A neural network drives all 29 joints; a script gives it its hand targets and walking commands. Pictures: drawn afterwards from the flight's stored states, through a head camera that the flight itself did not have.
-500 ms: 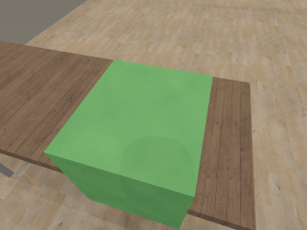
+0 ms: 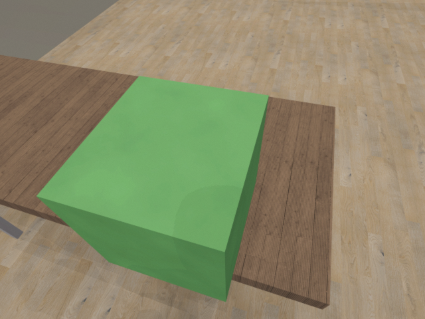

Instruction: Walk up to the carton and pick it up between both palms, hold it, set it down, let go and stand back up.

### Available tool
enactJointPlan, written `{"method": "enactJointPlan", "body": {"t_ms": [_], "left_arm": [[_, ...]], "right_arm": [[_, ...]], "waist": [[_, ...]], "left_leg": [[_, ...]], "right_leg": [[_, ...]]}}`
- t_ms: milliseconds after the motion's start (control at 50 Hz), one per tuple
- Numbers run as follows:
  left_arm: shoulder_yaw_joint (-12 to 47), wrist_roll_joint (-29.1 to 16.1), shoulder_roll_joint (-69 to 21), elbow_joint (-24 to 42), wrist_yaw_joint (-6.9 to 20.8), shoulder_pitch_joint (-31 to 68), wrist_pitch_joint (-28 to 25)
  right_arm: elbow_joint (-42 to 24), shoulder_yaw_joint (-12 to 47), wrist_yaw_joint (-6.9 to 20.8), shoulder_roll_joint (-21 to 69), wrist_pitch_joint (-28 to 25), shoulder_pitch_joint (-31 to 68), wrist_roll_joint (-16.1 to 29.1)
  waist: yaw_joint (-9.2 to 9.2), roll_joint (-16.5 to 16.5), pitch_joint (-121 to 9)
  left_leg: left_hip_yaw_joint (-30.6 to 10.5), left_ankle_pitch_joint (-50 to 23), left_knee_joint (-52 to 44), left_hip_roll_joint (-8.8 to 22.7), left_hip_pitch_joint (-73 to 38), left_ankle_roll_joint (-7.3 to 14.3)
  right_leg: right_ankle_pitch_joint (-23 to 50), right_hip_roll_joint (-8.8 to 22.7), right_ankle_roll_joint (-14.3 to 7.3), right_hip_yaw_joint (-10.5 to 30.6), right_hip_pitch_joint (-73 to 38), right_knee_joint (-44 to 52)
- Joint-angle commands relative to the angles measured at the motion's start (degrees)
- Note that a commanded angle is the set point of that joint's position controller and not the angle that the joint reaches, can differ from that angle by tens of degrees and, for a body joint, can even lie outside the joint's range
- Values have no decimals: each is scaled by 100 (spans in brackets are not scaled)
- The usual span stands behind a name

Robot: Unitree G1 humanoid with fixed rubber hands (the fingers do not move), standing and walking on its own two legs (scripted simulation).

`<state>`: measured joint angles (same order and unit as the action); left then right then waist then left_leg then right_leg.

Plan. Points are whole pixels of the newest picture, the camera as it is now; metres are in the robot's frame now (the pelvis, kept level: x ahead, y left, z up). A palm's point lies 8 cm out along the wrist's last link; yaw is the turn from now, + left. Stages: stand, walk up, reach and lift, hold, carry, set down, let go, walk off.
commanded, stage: walk up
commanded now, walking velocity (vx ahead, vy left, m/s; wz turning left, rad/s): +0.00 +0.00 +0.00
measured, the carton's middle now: (181, 186) +0.34 +0.06 +0.07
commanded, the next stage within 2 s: none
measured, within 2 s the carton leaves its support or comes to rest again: neither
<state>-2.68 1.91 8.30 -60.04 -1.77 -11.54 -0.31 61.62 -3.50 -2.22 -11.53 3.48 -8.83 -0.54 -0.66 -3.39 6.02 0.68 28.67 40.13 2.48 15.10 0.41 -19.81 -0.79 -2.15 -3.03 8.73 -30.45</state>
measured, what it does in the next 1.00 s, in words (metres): steps to the left: left foot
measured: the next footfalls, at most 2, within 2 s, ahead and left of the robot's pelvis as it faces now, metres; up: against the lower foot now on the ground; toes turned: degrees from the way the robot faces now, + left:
left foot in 0.90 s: +0.09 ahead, +0.29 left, +0.00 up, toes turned -10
right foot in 1.34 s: -0.13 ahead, +0.16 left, +0.00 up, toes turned -13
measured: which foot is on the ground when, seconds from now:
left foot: down 0.00-0.42, up 0.44-0.88, down 0.90-1.00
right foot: down 0.00-0.90, up 0.92-1.00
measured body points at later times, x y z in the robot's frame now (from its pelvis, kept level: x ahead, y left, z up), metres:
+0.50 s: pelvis +0.00 -0.01 +0.01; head +0.02 -0.03 +0.46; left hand -0.01 +0.22 -0.14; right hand +0.01 -0.24 -0.16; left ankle -0.05 +0.12 -0.70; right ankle -0.03 -0.09 -0.73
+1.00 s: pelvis -0.02 +0.16 -0.02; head +0.04 +0.19 +0.43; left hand +0.05 +0.44 -0.18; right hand +0.07 -0.10 -0.14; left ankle +0.05 +0.30 -0.73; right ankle -0.06 -0.02 -0.69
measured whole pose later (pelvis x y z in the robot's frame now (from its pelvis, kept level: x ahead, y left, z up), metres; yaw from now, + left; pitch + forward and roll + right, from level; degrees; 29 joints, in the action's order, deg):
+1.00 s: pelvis -0.02 +0.16 -0.02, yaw -13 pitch +0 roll +1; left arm -7.4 2.6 17.0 -54.5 -3.3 -13.2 3.5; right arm 50.4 -2.1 0.3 -10.1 4.1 -4.9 -1.6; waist 5.1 6.3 7.6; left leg 0.8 17.5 39.5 2.4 21.6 -2.3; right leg -36.2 1.6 2.9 10.2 27.2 -59.9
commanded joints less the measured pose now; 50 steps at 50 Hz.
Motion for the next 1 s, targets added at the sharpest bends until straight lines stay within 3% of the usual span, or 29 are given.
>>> {"method": "enactJointPlan", "body": {"t_ms": [0,60,80,120,140,160,180,240,380,400,420,440,460,480,500,560,620,700,760,800,820,840,860,880,900,920,940,960,980], "left_arm": [[57,-42,685,336,-81,289,-147],[113,-118,655,149,-61,4,-145],[104,-136,680,114,-65,0,-135],[108,-173,574,53,-42,-212,-112],[139,-196,359,-35,-40,-337,-82],[130,-163,400,-96,-48,-391,-62],[106,-155,547,-149,-46,-431,-64],[76,-143,701,-235,-1,-460,-97],[143,-122,634,-297,20,-587,-162],[-325,-24,1762,-615,-227,-2097,-41],[-400,5,2035,-826,-333,-2681,45],[-439,-12,1993,-925,-396,-2726,74],[-504,-21,2029,-750,-417,-2230,88],[-532,-32,1932,-527,-382,-1798,109],[-510,-22,1631,-432,-359,-1524,113],[-435,-28,1217,-380,-314,-1666,101],[-461,24,1377,-332,-284,-1860,65],[-552,110,1697,-52,-229,-1650,89],[-684,152,1997,286,-187,-1058,147],[-755,164,2044,536,-166,-582,174],[-753,169,2005,648,-152,-379,177],[-712,159,1901,748,-135,-211,158],[-632,159,1557,754,-117,-524,142],[-495,162,1017,827,-92,-920,181],[-439,138,779,896,-129,-1094,251],[-482,26,912,964,-242,-1142,353],[-478,-9,1151,1075,-222,-621,372],[-495,-19,1259,1126,-144,-295,365],[-496,-61,1289,1055,-87,-318,345]], "right_arm": [[-66,4,77,-240,-84,-250,-22],[17,86,29,-182,-160,-388,-4],[76,93,19,-216,-207,-558,-4],[137,101,5,-414,-280,-524,-7],[172,126,28,-437,-278,-240,15],[185,140,40,-404,-260,-115,-8],[180,161,31,-297,-256,-61,-22],[288,194,-14,-156,-272,-381,27],[358,199,-26,-234,-282,-501,66],[51,-217,75,-1594,12,243,-121],[-20,-266,102,-1413,123,78,-222],[43,-237,146,-1159,188,-345,-282],[-12,-143,179,-686,196,-608,-234],[-144,-87,200,-418,171,-526,-191],[-327,-97,239,-454,151,-256,-171],[-763,-86,338,-560,132,253,-216],[-975,-42,364,-537,159,322,-174],[-1299,-74,355,-613,217,563,-152],[-1421,-98,365,-665,210,347,-93],[-1371,-150,332,-790,172,-72,-46],[-1230,-190,284,-833,145,-509,-23],[-1029,-233,219,-949,112,-967,-13],[-975,-319,159,-1208,65,-1153,-10],[-1152,-369,156,-1621,12,-903,-71],[-1377,-283,157,-1686,-14,-578,-102],[-1402,-350,163,-1966,-7,-297,-148],[-1410,-267,159,-1709,16,-67,-157],[-1489,-135,122,-1356,10,164,-173],[-1581,-117,63,-1177,13,400,-176]], "waist": [[-152,1412,-291],[-172,1136,-373],[-218,926,-455],[-31,614,-558],[121,-25,-265],[138,-473,23],[135,-527,137],[61,-184,8],[156,471,-103],[1014,39,407],[963,141,404],[648,204,206],[328,534,-20],[248,789,-65],[239,1129,-168],[448,1602,-584],[506,1816,-724],[573,2073,-605],[438,2565,-658],[248,2609,-747],[48,2509,-837],[-158,2112,-924],[-168,1087,-1098],[-40,-995,-1052],[185,-1478,-940],[32,-2751,-1181],[-29,-2788,-848],[90,-2236,-555],[241,-1604,-615]], "left_leg": [[-135,-445,-277,-30,3,110],[-116,-1430,-1320,74,-613,53],[-172,-2255,-1793,168,-920,29],[-428,-3062,-2022,427,-1451,21],[-476,-2837,-1970,409,-973,73],[-427,-2519,-2077,335,-628,27],[-348,-2524,-2137,286,-707,-17],[-307,-2502,-2191,285,-843,-31],[-277,-2454,-2183,351,-1001,8],[658,-201,346,-397,1512,-318],[-17,122,1087,-190,1831,-419],[-447,-26,1693,-128,1906,-423],[-589,-224,1977,-7,2100,-399],[-790,-508,2244,107,2071,-433],[-840,-764,2377,69,2098,-422],[-694,-978,2649,-117,2090,-526],[-656,-723,2564,-198,2121,-623],[-718,-592,1972,-89,1875,-673],[-488,-672,904,97,1144,-686],[-284,-901,-25,149,88,-618],[-169,-1374,-687,101,-658,-547],[-88,-1848,-1297,71,-1297,-462],[-271,-2048,-1685,275,-1740,-405],[-1074,-2572,-2151,1326,-1460,-239],[-1321,-3641,-1870,1847,-679,90],[-1816,-2836,-2502,2009,-20,776],[-1764,-1774,-2868,1649,579,752],[-1405,-1993,-2768,1380,646,648],[-1074,-2668,-2406,1327,312,703]], "right_leg": [[4100,1377,-565,1105,-244,1239],[4137,1197,-490,885,-280,1036],[3674,1087,-372,777,-261,995],[2319,779,-179,695,-31,1161],[1500,537,-107,547,-87,1427],[1306,590,-88,609,-273,1482],[1450,658,-95,703,-223,1438],[1699,698,-133,728,-334,1468],[1619,727,-101,660,-262,1590],[3561,2733,-323,3518,-1286,1705],[4723,3198,-457,4001,-1271,1392],[5532,3274,-379,4047,-1166,1238],[5056,3194,-595,3588,-1061,1107],[4165,2827,-708,3082,-703,1124],[3860,2400,-663,2658,-596,1038],[4979,1880,-493,1968,-630,588],[5420,1969,-653,2044,-573,415],[4373,2032,-705,2379,-31,564],[3072,1787,-476,2269,478,751],[2454,1594,-238,2070,1072,775],[2199,1478,-103,1990,1465,612],[2019,1222,66,1863,1741,180],[1005,796,206,1548,2029,-679],[-1661,-47,430,814,2423,-2133],[-2287,-249,444,677,2316,-3334],[-2380,-285,397,728,2332,-4139],[-2212,-116,283,952,2271,-4448],[-1871,-100,229,1098,2320,-4722],[-1618,-90,263,1004,2435,-4950]]}}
